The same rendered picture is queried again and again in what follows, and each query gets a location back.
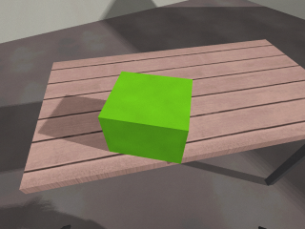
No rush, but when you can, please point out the carton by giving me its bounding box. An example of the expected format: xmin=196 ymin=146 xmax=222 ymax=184
xmin=98 ymin=72 xmax=193 ymax=164

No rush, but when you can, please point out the table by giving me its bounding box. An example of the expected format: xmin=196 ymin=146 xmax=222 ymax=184
xmin=19 ymin=39 xmax=305 ymax=194

